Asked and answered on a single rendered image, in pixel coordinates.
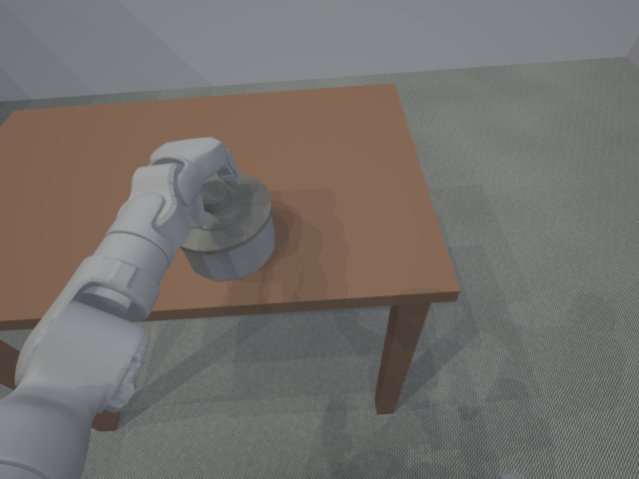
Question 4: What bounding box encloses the pot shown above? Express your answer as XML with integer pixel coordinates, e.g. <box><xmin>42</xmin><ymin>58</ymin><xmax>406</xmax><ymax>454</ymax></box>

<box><xmin>183</xmin><ymin>215</ymin><xmax>275</xmax><ymax>281</ymax></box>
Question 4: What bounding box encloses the lid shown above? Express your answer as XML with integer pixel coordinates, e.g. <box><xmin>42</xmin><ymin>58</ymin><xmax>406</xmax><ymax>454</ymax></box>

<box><xmin>180</xmin><ymin>173</ymin><xmax>273</xmax><ymax>254</ymax></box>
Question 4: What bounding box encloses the table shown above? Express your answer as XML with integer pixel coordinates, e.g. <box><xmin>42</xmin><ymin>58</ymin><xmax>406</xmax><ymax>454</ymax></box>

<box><xmin>0</xmin><ymin>83</ymin><xmax>460</xmax><ymax>432</ymax></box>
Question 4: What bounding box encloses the knob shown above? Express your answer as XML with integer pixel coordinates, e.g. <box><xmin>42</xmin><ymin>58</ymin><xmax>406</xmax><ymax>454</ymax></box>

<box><xmin>200</xmin><ymin>181</ymin><xmax>232</xmax><ymax>214</ymax></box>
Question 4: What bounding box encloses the robot left hand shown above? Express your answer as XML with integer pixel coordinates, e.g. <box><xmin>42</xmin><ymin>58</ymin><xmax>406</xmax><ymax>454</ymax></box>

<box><xmin>150</xmin><ymin>137</ymin><xmax>241</xmax><ymax>229</ymax></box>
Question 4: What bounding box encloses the robot left forearm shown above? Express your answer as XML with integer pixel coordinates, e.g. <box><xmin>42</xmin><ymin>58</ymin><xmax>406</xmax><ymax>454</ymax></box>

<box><xmin>15</xmin><ymin>154</ymin><xmax>202</xmax><ymax>386</ymax></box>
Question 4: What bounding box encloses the robot left upper arm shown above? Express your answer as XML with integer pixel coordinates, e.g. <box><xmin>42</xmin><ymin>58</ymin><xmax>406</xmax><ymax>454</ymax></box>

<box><xmin>0</xmin><ymin>300</ymin><xmax>150</xmax><ymax>479</ymax></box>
